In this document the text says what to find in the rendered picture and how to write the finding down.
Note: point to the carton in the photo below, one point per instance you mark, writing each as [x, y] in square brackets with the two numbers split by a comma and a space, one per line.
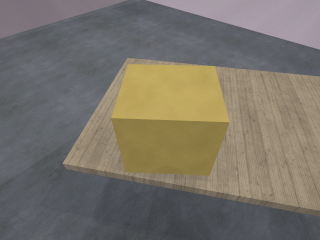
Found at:
[170, 119]

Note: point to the table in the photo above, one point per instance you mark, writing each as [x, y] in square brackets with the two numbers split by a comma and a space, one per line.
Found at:
[269, 156]

